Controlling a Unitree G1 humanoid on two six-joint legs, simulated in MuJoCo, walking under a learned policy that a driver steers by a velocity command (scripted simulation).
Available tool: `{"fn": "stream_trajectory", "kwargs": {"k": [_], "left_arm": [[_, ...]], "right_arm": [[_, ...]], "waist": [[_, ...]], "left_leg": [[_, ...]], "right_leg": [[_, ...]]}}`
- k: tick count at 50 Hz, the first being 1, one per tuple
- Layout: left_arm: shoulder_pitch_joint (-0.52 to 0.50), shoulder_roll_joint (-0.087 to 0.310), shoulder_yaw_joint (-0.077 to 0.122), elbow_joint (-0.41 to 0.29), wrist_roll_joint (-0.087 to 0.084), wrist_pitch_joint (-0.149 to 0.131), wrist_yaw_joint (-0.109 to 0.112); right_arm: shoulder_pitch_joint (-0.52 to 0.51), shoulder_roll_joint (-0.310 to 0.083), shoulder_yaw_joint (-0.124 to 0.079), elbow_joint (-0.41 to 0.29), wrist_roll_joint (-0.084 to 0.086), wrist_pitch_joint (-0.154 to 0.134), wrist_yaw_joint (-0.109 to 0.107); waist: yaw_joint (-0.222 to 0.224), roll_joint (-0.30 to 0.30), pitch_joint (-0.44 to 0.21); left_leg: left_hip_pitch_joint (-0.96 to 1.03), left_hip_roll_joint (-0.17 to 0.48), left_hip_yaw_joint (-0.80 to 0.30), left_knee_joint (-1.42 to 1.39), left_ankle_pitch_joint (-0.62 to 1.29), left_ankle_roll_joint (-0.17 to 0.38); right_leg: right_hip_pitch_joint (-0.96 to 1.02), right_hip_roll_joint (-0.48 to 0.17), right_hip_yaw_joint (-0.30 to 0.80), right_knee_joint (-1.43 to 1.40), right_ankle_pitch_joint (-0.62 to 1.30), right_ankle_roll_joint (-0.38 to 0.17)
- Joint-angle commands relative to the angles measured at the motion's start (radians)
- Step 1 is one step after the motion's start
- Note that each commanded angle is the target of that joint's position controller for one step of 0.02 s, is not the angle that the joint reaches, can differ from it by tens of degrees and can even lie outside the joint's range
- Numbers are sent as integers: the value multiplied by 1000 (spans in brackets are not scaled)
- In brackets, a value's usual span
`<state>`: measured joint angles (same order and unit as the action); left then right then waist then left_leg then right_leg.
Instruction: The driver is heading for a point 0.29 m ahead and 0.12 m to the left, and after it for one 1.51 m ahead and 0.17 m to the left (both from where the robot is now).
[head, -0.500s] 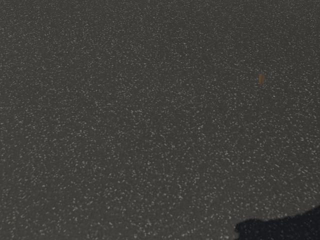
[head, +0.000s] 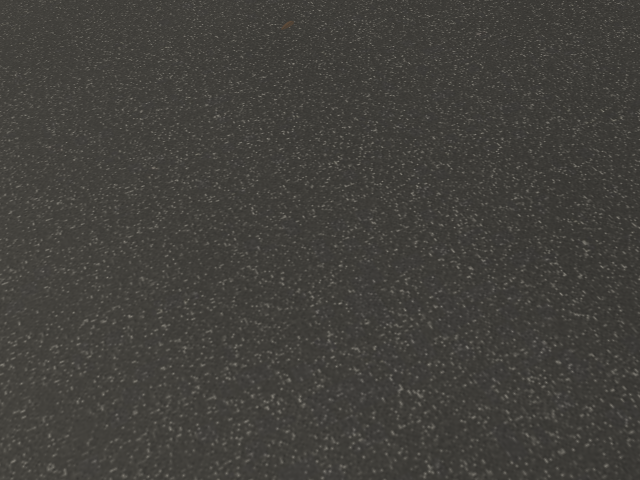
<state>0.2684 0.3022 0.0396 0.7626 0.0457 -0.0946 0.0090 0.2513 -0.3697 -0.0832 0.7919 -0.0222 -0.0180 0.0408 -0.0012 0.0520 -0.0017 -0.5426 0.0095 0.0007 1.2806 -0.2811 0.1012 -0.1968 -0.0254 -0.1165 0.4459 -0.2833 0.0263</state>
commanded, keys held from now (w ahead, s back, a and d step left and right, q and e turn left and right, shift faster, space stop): w+q+shift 0.36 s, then w+e+shift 0.64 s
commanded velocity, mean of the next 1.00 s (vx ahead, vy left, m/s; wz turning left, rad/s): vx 1.00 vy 0.00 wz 0.14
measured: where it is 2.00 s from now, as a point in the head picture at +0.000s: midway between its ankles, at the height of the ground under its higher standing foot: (275, 111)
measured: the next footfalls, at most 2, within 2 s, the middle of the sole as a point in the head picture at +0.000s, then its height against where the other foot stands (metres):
left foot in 0.26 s outside the picture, level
right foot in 0.70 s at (287, 315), level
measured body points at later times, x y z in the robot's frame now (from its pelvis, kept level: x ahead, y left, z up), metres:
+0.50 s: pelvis +0.46 +0.08 +0.00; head +0.48 +0.08 +0.45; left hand +0.54 +0.37 -0.08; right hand +0.58 -0.18 -0.13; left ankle +0.38 +0.07 -0.74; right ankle +0.67 -0.04 -0.67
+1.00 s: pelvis +0.94 +0.19 +0.00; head +0.96 +0.19 +0.45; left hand +0.85 +0.46 -0.12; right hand +1.22 +0.02 -0.05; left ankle +1.12 +0.41 -0.67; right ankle +0.85 +0.11 -0.74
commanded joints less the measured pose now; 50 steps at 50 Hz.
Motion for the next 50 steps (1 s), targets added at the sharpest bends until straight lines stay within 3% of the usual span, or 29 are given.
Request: {"fn": "stream_trajectory", "kwargs": {"k": [1,3,6,8,9,11,12,13,14,15,17,19,21,25,26,28,30,32,34,35,36,37,38,39,40,42,44,47,50], "left_arm": [[95,20,2,16,-24,-30,-13],[50,40,6,22,-21,-41,-12],[56,89,14,42,-19,-46,-6],[109,136,22,54,-19,-42,-1],[126,174,31,51,-17,-31,6],[79,240,49,26,-11,4,18],[40,238,49,4,-6,18,16],[27,181,44,1,-1,21,0],[156,76,9,-97,1,4,-10],[65,145,10,-154,-12,-21,-9],[-28,144,-2,-162,-5,-32,-5],[39,121,-13,-125,29,9,-5],[36,78,-25,-119,32,42,-18],[-185,12,-50,-184,-15,35,-46],[-217,2,-53,-188,-27,33,-52],[-260,20,-44,-184,-41,30,-58],[-263,50,-32,-173,-38,27,-58],[-196,89,-15,-147,-34,28,-57],[119,151,17,-44,-39,39,-47],[340,184,40,22,-33,44,-36],[401,285,76,49,-15,57,-23],[291,263,73,31,-24,63,-32],[209,224,73,2,-31,61,-33],[183,171,62,11,-39,61,-33],[164,141,54,16,-36,58,-30],[139,120,39,30,-35,43,-21],[126,152,48,22,-40,23,-27],[131,168,64,12,-47,12,-28],[184,189,79,23,-64,10,-34]], "right_arm": [[-117,67,35,-148,-13,18,30],[-182,59,47,-201,-12,17,44],[-287,44,64,-243,-10,15,66],[-290,22,62,-232,-10,11,67],[-240,1,56,-214,-8,8,61],[39,-65,26,-136,-8,2,41],[265,-114,-4,-58,-9,0,20],[249,-177,-44,-41,26,16,-9],[106,-298,-51,-104,-12,32,-16],[173,-292,-64,-134,-12,40,-29],[128,-182,-42,-88,2,15,-48],[50,-127,-16,-91,1,-20,-58],[57,-65,10,-70,7,-55,-49],[114,-54,11,-30,21,-100,-20],[141,-60,11,-20,28,-109,-16],[184,-73,13,10,26,-118,-20],[200,-97,12,31,12,-116,-34],[197,-135,6,38,-14,-101,-59],[125,-156,-2,21,-52,-70,-80],[46,-162,-3,-1,-51,-59,-85],[80,-36,29,-49,-24,-74,-69],[100,-5,48,-91,-12,-101,-52],[11,-33,60,-122,-18,-117,-51],[-25,-50,66,-131,-24,-127,-42],[-49,-42,74,-138,-35,-124,-38],[-41,-15,87,-162,-62,-81,-31],[-99,-4,101,-202,-64,-53,-25],[-273,20,120,-270,-29,-57,-9],[-326,20,117,-282,-9,-62,-10]], "waist": [[10,-146,42],[-25,-147,75],[-27,-96,140],[-32,-90,113],[-64,-120,68],[-219,-164,-89],[-305,-134,-184],[-261,55,-158],[-56,199,-218],[-150,87,-362],[-60,-106,-49],[42,-156,28],[65,-144,55],[-22,-83,115],[-45,-67,107],[-71,-64,116],[-64,-49,95],[-10,22,17],[147,67,-127],[276,29,-173],[214,-241,-218],[120,-324,-296],[122,-160,-186],[84,-32,-102],[46,28,-22],[-32,13,62],[-43,-23,111],[13,-66,144],[73,-92,83]], "left_leg": [[-307,99,-51,0,49,-5],[-284,99,-25,-99,153,-3],[-135,60,100,-387,271,26],[3,-28,193,-480,278,61],[70,-67,211,-493,241,76],[379,-121,173,-501,155,120],[665,-128,100,-566,130,157],[833,-65,-53,-644,53,176],[980,178,-563,-717,190,314],[1054,252,-813,-927,-78,415],[694,204,-719,-1041,-70,320],[425,125,-518,-1037,101,276],[258,76,-398,-1079,179,251],[228,-15,-161,-1165,428,136],[246,9,-152,-1209,458,116],[396,49,-108,-1260,570,75],[571,77,-40,-1213,856,38],[707,117,6,-1055,1259,-7],[709,146,44,-656,1474,-38],[540,111,88,-290,1345,-50],[60,-39,70,214,430,-99],[-233,-160,-50,377,-180,-109],[-298,-72,-143,320,-75,-88],[-259,-13,-146,214,-7,-75],[-208,20,-126,123,0,-73],[-136,57,-107,7,-36,-103],[-86,79,-54,-165,-27,-130],[41,71,-3,-495,244,-158],[139,29,7,-657,430,-142]], "right_leg": [[180,-270,185,-242,269,-93],[123,-239,52,-286,379,-78],[63,-184,-110,-349,520,-58],[130,-175,-161,-268,971,-48],[185,-188,-163,-171,1182,-42],[168,-232,-138,208,1364,-52],[22,-225,-117,524,1212,-53],[-239,-31,-110,932,239,-21],[-579,43,-4,1258,-236,20],[-698,42,189,1281,-166,13],[-673,-62,205,1028,-83,7],[-509,-113,192,890,-108,24],[-415,-145,155,733,-104,35],[-343,-135,65,336,348,-27],[-294,-117,45,269,456,-53],[-308,-80,27,175,534,-95],[-316,-13,4,119,478,-129],[-258,79,-22,127,332,-152],[-12,141,-24,162,191,-186],[210,109,28,106,139,-231],[553,-104,394,185,-10,-378],[642,-244,926,-61,-129,-487],[530,-243,919,-159,-187,-462],[373,-226,822,-190,-196,-421],[211,-180,738,-216,-131,-385],[-14,-90,618,-252,-67,-357],[-175,-32,535,-303,-14,-359],[-278,29,470,-349,124,-312],[-148,13,481,-306,370,-257]]}}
